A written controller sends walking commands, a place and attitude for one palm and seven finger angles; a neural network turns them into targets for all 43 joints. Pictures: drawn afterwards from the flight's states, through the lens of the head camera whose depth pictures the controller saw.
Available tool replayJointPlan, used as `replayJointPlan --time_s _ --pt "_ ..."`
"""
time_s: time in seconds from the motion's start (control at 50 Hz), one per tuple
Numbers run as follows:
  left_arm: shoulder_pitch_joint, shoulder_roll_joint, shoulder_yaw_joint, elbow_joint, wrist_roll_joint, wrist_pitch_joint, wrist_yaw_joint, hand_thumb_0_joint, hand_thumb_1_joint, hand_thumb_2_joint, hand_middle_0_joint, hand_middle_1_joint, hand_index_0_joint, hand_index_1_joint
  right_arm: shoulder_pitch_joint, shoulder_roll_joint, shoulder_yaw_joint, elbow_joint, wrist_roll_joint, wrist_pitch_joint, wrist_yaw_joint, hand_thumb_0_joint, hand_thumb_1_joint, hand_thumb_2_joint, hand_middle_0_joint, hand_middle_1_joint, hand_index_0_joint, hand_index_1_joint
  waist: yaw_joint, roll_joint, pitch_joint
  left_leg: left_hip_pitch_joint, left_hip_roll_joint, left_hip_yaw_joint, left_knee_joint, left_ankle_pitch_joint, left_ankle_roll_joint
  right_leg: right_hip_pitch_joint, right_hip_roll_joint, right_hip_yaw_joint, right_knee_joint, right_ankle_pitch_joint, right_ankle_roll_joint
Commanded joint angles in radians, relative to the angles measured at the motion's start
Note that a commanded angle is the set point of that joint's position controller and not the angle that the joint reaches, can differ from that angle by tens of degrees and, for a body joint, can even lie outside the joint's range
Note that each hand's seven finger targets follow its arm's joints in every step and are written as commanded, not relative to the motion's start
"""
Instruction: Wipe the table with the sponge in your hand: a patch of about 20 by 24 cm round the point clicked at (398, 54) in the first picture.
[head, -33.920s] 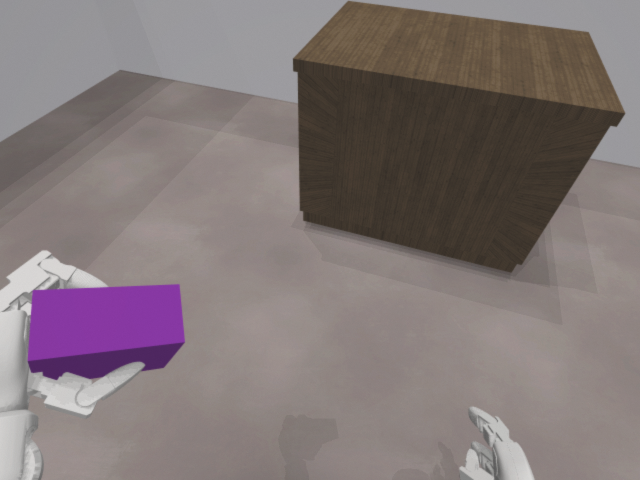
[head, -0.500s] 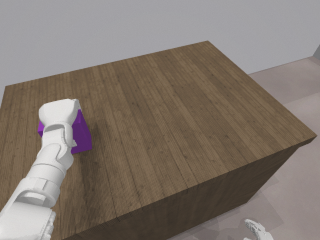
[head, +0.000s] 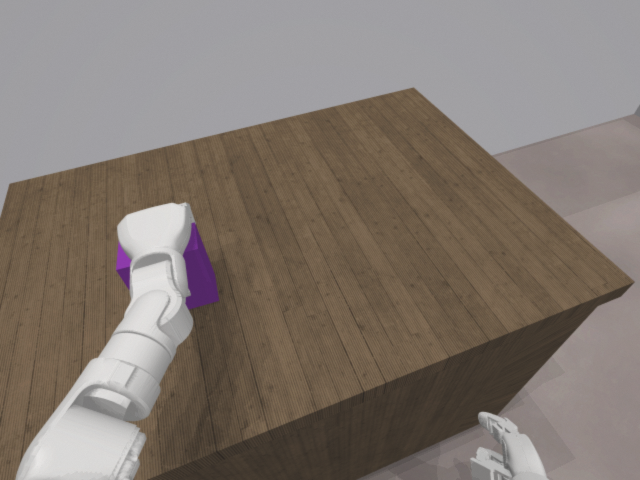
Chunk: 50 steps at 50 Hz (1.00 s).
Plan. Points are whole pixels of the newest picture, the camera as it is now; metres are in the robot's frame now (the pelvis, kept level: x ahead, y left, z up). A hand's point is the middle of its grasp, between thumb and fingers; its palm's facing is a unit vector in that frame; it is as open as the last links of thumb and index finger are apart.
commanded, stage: wipe back along the middle lane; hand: left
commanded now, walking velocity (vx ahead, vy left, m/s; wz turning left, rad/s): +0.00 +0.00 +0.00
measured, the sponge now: (175, 280) +0.37 +0.26 +0.02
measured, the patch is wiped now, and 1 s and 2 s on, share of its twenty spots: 0.40 0.65 0.80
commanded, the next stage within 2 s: slide across to the third lane in 1.46 s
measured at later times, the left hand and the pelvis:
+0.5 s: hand (171, 289) +0.33 +0.23 +0.06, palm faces -0.02 -0.05 -1.00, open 10.1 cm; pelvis -0.01 -0.02 +0.00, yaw -1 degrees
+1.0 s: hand (169, 321) +0.28 +0.22 +0.06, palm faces +0.04 -0.07 -1.00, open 10.1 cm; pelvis -0.02 -0.01 +0.00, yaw -2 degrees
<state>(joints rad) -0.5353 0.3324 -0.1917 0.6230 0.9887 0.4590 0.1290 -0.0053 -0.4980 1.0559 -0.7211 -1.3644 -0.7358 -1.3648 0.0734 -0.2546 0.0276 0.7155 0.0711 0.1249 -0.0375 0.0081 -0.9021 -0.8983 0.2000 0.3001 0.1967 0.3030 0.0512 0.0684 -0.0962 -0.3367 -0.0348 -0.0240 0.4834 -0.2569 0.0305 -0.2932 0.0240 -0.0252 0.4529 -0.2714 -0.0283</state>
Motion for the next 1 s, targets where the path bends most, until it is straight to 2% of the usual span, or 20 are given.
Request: replayJointPlan --time_s 0.0,0.04,0.06,0.08,0.12,0.16,0.32,0.36,0.4,0.46,0.54,0.56,0.58,0.66,0.68,0.76,0.82,0.86,0.88,0.98 --pt "-0.219 0.154 0.050 -0.181 0.003 0.024 0.013 0.000 0.100 1.300 -1.200 -1.600 -1.200 -1.600 -0.131 -0.133 -0.042 -0.151 0.004 -0.030 -0.007 0.000 -0.900 -0.900 0.200 0.300 0.200 0.300 0.000 -0.123 -0.310 0.165 0.010 -0.026 -0.005 0.424 0.004 0.166 -0.013 0.039 -0.007 0.523 -0.042" --pt "-0.179 0.154 0.045 -0.190 0.000 0.039 0.007 0.000 0.100 1.300 -1.200 -1.600 -1.200 -1.600 -0.141 -0.136 -0.040 -0.157 0.007 -0.027 -0.007 0.000 -0.900 -0.900 0.200 0.300 0.200 0.300 -0.002 -0.141 -0.277 0.144 0.002 -0.019 -0.011 0.390 0.010 0.176 -0.015 0.055 -0.016 0.531 -0.038" --pt "-0.157 0.216 0.102 -0.205 -0.003 0.042 0.007 0.000 0.100 1.300 -1.200 -1.600 -1.200 -1.600 -0.148 -0.147 -0.041 -0.155 0.009 -0.025 -0.008 0.000 -0.900 -0.900 0.200 0.300 0.200 0.300 0.011 -0.125 -0.278 0.142 0.002 -0.027 -0.019 0.386 0.009 0.186 -0.015 0.068 -0.016 0.523 -0.045" --pt "-0.149 0.139 0.029 -0.220 -0.006 0.051 -0.002 0.000 0.100 1.300 -1.200 -1.600 -1.200 -1.600 -0.150 -0.137 -0.037 -0.167 0.010 -0.024 -0.008 0.000 -0.900 -0.900 0.200 0.300 0.200 0.300 -0.001 -0.116 -0.264 0.138 0.000 -0.017 -0.018 0.375 0.012 0.184 -0.016 0.047 -0.017 0.508 -0.038" --pt "-0.114 0.130 0.023 -0.236 -0.011 0.059 -0.010 0.000 0.100 1.300 -1.200 -1.600 -1.200 -1.600 -0.159 -0.136 -0.038 -0.172 0.013 -0.027 -0.006 0.000 -0.900 -0.900 0.200 0.300 0.200 0.300 0.001 -0.129 -0.248 0.135 -0.004 -0.015 -0.017 0.361 0.015 0.181 -0.017 0.059 -0.021 0.518 -0.037" --pt "-0.087 0.201 0.084 -0.237 -0.015 0.062 -0.011 0.000 0.100 1.300 -1.200 -1.600 -1.200 -1.600 -0.161 -0.147 -0.037 -0.167 0.015 -0.026 -0.008 0.000 -0.900 -0.900 0.200 0.300 0.200 0.300 0.010 -0.113 -0.234 0.127 -0.005 -0.019 -0.024 0.338 0.014 0.183 -0.015 0.079 -0.024 0.503 -0.043" --pt "-0.005 0.136 0.025 -0.270 -0.024 0.070 -0.030 0.000 0.100 1.300 -1.200 -1.600 -1.200 -1.600 -0.186 -0.135 -0.032 -0.192 0.023 -0.029 -0.010 0.000 -0.900 -0.900 0.200 0.300 0.200 0.300 0.003 -0.115 -0.184 0.113 -0.010 -0.012 -0.027 0.273 0.013 0.156 -0.013 0.091 -0.038 0.431 -0.036" --pt "0.003 0.195 0.079 -0.294 -0.030 0.069 -0.024 0.000 0.100 1.300 -1.200 -1.600 -1.200 -1.600 -0.187 -0.142 -0.035 -0.192 0.022 -0.029 -0.012 0.000 -0.900 -0.900 0.200 0.300 0.200 0.300 0.015 -0.094 -0.197 0.121 -0.009 -0.018 -0.031 0.262 0.014 0.160 -0.011 0.103 -0.039 0.408 -0.043" --pt "0.038 0.129 0.026 -0.303 -0.033 0.070 -0.028 0.000 0.100 1.300 -1.200 -1.600 -1.200 -1.600 -0.195 -0.130 -0.030 -0.205 0.024 -0.030 -0.009 0.000 -0.900 -0.900 0.200 0.300 0.200 0.300 0.012 -0.107 -0.187 0.117 -0.010 -0.017 -0.031 0.259 0.013 0.154 -0.010 0.089 -0.038 0.396 -0.039" --pt "0.031 0.175 0.068 -0.322 -0.035 0.070 -0.024 0.000 0.100 1.300 -1.200 -1.600 -1.200 -1.600 -0.202 -0.139 -0.034 -0.200 0.024 -0.029 -0.011 0.000 -0.900 -0.900 0.200 0.300 0.200 0.300 0.016 -0.112 -0.173 0.118 -0.006 -0.025 -0.038 0.232 0.012 0.138 -0.007 0.106 -0.046 0.348 -0.044" --pt "0.138 0.109 0.031 -0.370 -0.043 0.068 -0.018 0.000 0.100 1.300 -1.200 -1.600 -1.200 -1.600 -0.218 -0.127 -0.034 -0.218 0.021 -0.034 0.000 0.000 -0.900 -0.900 0.200 0.300 0.200 0.300 0.027 -0.136 -0.196 0.129 -0.008 -0.018 -0.027 0.262 0.011 0.159 -0.006 0.103 -0.034 0.399 -0.039" --pt "0.152 0.159 0.076 -0.392 -0.048 0.065 -0.011 0.000 0.100 1.300 -1.200 -1.600 -1.200 -1.600 -0.221 -0.133 -0.036 -0.217 0.021 -0.035 0.001 0.000 -0.900 -0.900 0.200 0.300 0.200 0.300 0.036 -0.116 -0.199 0.132 -0.009 -0.025 -0.026 0.263 0.010 0.161 -0.004 0.115 -0.031 0.403 -0.045" --pt "0.164 0.110 0.037 -0.407 -0.054 0.070 -0.011 0.000 0.100 1.300 -1.200 -1.600 -1.200 -1.600 -0.220 -0.125 -0.033 -0.225 0.020 -0.034 0.002 0.000 -0.900 -0.900 0.200 0.300 0.200 0.300 0.030 -0.128 -0.203 0.131 -0.008 -0.019 -0.026 0.265 0.012 0.170 -0.004 0.094 -0.028 0.401 -0.040" --pt "0.175 0.129 0.051 -0.446 -0.053 0.094 -0.003 0.000 0.100 1.300 -1.200 -1.600 -1.200 -1.600 -0.251 -0.129 -0.032 -0.220 0.023 -0.034 0.008 0.000 -0.900 -0.900 0.200 0.300 0.200 0.300 0.037 -0.109 -0.150 0.127 -0.004 -0.030 -0.038 0.236 0.005 0.130 0.000 0.109 -0.037 0.342 -0.046" --pt "0.190 0.069 0.001 -0.456 -0.055 0.102 -0.005 0.000 0.100 1.300 -1.200 -1.600 -1.200 -1.600 -0.250 -0.119 -0.031 -0.230 0.023 -0.032 0.012 0.000 -0.900 -0.900 0.200 0.300 0.200 0.300 0.032 -0.112 -0.152 0.131 -0.002 -0.028 -0.037 0.239 0.007 0.129 0.004 0.084 -0.033 0.326 -0.044" --pt "0.192 0.103 0.018 -0.488 -0.049 0.124 -0.006 0.000 0.100 1.300 -1.200 -1.600 -1.200 -1.600 -0.272 -0.122 -0.031 -0.227 0.025 -0.033 0.015 0.000 -0.900 -0.900 0.200 0.300 0.200 0.300 0.039 -0.118 -0.139 0.140 0.001 -0.037 -0.043 0.219 0.006 0.111 0.007 0.101 -0.040 0.277 -0.049" --pt "0.210 0.039 -0.047 -0.496 -0.042 0.134 -0.014 0.000 0.100 1.300 -1.200 -1.600 -1.200 -1.600 -0.285 -0.112 -0.025 -0.235 0.027 -0.033 0.020 0.000 -0.900 -0.900 0.200 0.300 0.200 0.300 0.033 -0.126 -0.131 0.142 0.003 -0.041 -0.042 0.215 0.004 0.097 0.011 0.083 -0.035 0.250 -0.049" --pt "0.235 0.072 -0.015 -0.532 -0.044 0.129 -0.012 0.000 0.100 1.300 -1.200 -1.600 -1.200 -1.600 -0.290 -0.119 -0.030 -0.235 0.025 -0.034 0.024 0.000 -0.900 -0.900 0.200 0.300 0.200 0.300 0.045 -0.105 -0.155 0.155 0.005 -0.045 -0.039 0.226 0.003 0.107 0.013 0.095 -0.024 0.267 -0.056" --pt "0.266 0.020 -0.061 -0.540 -0.048 0.132 -0.014 0.000 0.100 1.300 -1.200 -1.600 -1.200 -1.600 -0.291 -0.108 -0.028 -0.248 0.025 -0.034 0.028 0.000 -0.900 -0.900 0.200 0.300 0.200 0.300 0.044 -0.107 -0.162 0.156 0.003 -0.040 -0.033 0.234 0.006 0.115 0.013 0.076 -0.019 0.268 -0.052" --pt "0.307 0.015 -0.065 -0.586 -0.062 0.145 -0.011 0.000 0.100 1.300 -1.200 -1.600 -1.200 -1.600 -0.311 -0.104 -0.025 -0.254 0.024 -0.029 0.037 0.000 -0.900 -0.900 0.200 0.300 0.200 0.300 0.050 -0.122 -0.143 0.147 0.006 -0.039 -0.035 0.216 0.006 0.116 0.015 0.081 -0.020 0.256 -0.051"
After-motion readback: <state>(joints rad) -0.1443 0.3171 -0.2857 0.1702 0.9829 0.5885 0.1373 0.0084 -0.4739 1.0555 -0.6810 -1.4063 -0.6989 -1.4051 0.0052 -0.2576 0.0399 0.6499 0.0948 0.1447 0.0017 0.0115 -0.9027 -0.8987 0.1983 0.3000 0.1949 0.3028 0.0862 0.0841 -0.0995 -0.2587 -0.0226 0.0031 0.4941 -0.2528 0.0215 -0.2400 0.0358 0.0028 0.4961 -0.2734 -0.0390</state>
